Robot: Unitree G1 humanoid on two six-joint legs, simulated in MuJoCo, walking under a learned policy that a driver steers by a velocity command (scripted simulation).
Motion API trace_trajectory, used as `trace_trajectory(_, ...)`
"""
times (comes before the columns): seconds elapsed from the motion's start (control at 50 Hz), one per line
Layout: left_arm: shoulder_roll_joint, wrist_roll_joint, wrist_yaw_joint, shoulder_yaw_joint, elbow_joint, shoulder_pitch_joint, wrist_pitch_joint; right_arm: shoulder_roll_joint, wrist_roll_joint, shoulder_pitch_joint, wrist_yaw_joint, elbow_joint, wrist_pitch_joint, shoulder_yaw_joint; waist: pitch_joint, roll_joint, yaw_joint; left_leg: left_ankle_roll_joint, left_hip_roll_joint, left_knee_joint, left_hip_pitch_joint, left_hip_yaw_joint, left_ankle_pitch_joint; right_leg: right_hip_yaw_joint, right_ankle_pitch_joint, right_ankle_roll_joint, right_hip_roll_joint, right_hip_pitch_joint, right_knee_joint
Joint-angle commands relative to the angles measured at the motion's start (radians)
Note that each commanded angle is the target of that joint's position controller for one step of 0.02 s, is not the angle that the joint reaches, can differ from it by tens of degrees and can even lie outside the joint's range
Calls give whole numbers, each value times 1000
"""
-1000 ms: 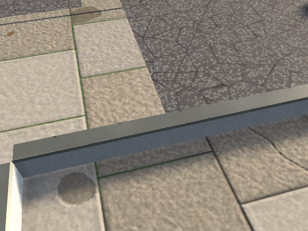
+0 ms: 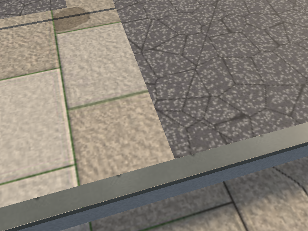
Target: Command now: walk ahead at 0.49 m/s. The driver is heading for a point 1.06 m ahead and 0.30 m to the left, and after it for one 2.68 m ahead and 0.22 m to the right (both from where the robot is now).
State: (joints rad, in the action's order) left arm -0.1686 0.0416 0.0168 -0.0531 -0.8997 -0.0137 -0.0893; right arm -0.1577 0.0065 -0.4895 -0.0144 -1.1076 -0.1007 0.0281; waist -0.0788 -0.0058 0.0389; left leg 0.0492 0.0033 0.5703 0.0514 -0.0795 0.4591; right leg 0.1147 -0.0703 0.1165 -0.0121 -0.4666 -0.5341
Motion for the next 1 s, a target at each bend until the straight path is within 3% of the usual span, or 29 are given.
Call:
trace_trajectory(0.02, -250, -1, -7, -77, -88, -457, 10, -101, -20, -84, 10, 66, -8, 23, 396, 119, -146, 50, 51, 808, -616, 110, 11, -800, -206, 232, 423, 778, 256)
trace_trajectory(0.04, -206, -21, -3, -61, -68, -328, 9, -114, -9, 26, 12, 101, -6, 30, 228, 77, -100, 61, -19, 795, -670, 131, -83, -622, -245, 187, 383, 618, 278)
trace_trajectory(0.06, -139, -24, 2, -42, -61, -265, 0, -100, -2, 84, 15, 114, -12, 25, 131, 28, -81, 62, -54, 735, -655, 127, -152, -509, -163, 156, 344, 478, 318)
trace_trajectory(0.1, -66, -29, -7, -16, -82, -244, -14, -63, 24, 79, 19, 105, 9, 23, 45, 29, -20, 45, -94, 628, -562, 118, -184, -336, 58, 97, 263, 308, 358)
trace_trajectory(0.14, -63, -26, -14, -7, -111, -297, -30, -40, 33, 45, 19, 92, 32, 22, 53, 34, 4, 19, -77, 584, -498, 93, -168, -227, 450, 98, 244, 275, 326)
trace_trajectory(0.18, -93, -25, -17, -5, -124, -316, -40, -39, 32, 61, 16, 95, 41, 23, 60, 52, 23, 0, -61, 510, -503, 71, -197, -146, 653, 96, 220, 276, 304)
trace_trajectory(0.24, -98, -26, -20, 5, -128, -316, -31, -39, 24, 159, 12, 119, 49, 14, 55, 95, 13, -16, -52, 298, -487, 35, -274, -70, 699, 71, 177, 278, 290)
trace_trajectory(0.3, -102, -26, -26, 11, -150, -367, -22, -44, 13, 240, 2, 129, 50, 5, 79, 120, -29, -17, -31, 142, -437, 9, -353, -59, 696, 62, 179, 333, 262)
trace_trajectory(0.34, -86, -20, -31, 14, -172, -406, -16, -40, 10, 203, -12, 103, 50, 2, 106, 133, -37, -11, -15, 114, -367, 2, -348, -67, 658, 69, 197, 351, 211)
trace_trajectory(0.36, -84, -20, -34, 16, -175, -402, -12, -49, 10, 195, -18, 95, 47, 4, 90, 125, -34, -3, -12, 86, -350, 8, -330, -82, 621, 69, 203, 343, 186)
trace_trajectory(0.4, -88, -31, -40, 15, -169, -358, -4, -48, 17, 143, -25, 66, 35, 8, 64, 82, 4, 13, 1, -84, -252, 5, -395, -98, 525, 39, 192, 316, 92)
trace_trajectory(0.42, -90, -33, -41, 13, -173, -377, -3, -73, 24, 102, -28, 51, 22, 13, 67, 28, 14, 16, -38, -189, -176, 54, -571, -100, 405, 2, 157, 300, 13)
trace_trajectory(0.44, -61, -32, -46, 18, -168, -439, 0, -133, 39, 41, -30, 41, 5, 23, 119, -74, -15, 47, -204, -136, -47, 190, -1096, -70, 88, -40, 102, 223, -107)
trace_trajectory(0.46, 35, -58, -49, 37, -211, -575, 27, -112, 24, 43, -30, 45, 10, 11, 221, -201, -46, 219, -381, -142, -35, 336, -1326, -54, -415, -66, 15, 228, -228)
trace_trajectory(0.48, -4, -49, -56, 27, -216, -537, 55, -64, 17, 73, -26, 56, 17, -3, 199, -152, -33, 267, -398, -193, -110, 391, -1129, -100, -581, -70, 12, 215, -284)
trace_trajectory(0.5, -23, -34, -55, 19, -202, -473, 68, -58, 18, 121, -27, 65, 24, -8, 132, -126, -40, 255, -361, -238, -189, 371, -931, -118, -597, -75, 13, 203, -295)
trace_trajectory(0.54, -18, -20, -50, 14, -196, -407, 90, -46, 28, 178, -43, 76, 42, -16, 81, -95, -68, 186, -286, -298, -300, 298, -661, -133, -512, -91, 34, 240, -245)
trace_trajectory(0.58, 18, -18, -51, 24, -218, -435, 103, -53, 20, 203, -46, 77, 54, -14, 82, -101, -89, 126, -221, -316, -330, 236, -517, -109, -414, -109, 29, 291, -147)
trace_trajectory(0.62, 24, -22, -58, 28, -241, -459, 107, -69, 10, 203, -43, 73, 62, -9, 93, -86, -94, 94, -190, -307, -326, 210, -393, -84, -309, -117, 22, 335, -25)
trace_trajectory(0.64, 24, -21, -61, 31, -249, -468, 108, -80, 4, 203, -41, 71, 66, -4, 84, -74, -99, 70, -180, -309, -343, 204, -300, -82, -212, -118, 29, 368, 68)
trace_trajectory(0.68, -11, -11, -62, 31, -234, -435, 102, -79, -2, 176, -35, 65, 76, 4, 37, -56, -67, 8, -149, -333, -389, 211, -71, -137, -155, -113, 89, 378, 161)
trace_trajectory(0.7, -20, -14, -60, 33, -232, -419, 98, -67, -10, 160, -32, 62, 85, 8, -26, -21, -44, -8, -117, -363, -377, 186, -40, -151, -231, -103, 96, 276, 170)
trace_trajectory(0.72, -3, -16, -57, 38, -235, -418, 92, -59, -8, 158, -31, 54, 88, 7, -58, 6, -44, -10, -110, -342, -322, 170, -93, -158, -255, -100, 99, 212, 191)
trace_trajectory(0.76, 1, -20, -59, 40, -236, -416, 79, -43, 2, 125, -29, 35, 87, 7, -41, 42, -30, -2, -107, -283, -236, 155, -223, -167, -226, -96, 108, 189, 224)
trace_trajectory(0.8, 3, -23, -63, 42, -232, -421, 68, -43, 5, 110, -26, 26, 84, 8, -14, 38, -24, 4, -108, -258, -195, 148, -298, -175, -207, -89, 115, 195, 238)
trace_trajectory(1.0, 12, -23, -65, 47, -224, -480, 61, -26, 2, 86, -28, -9, 90, -3, -29, 19, -29, -10, -108, -242, -203, 136, -326, -178, -180, -73, 118, 214, 255)
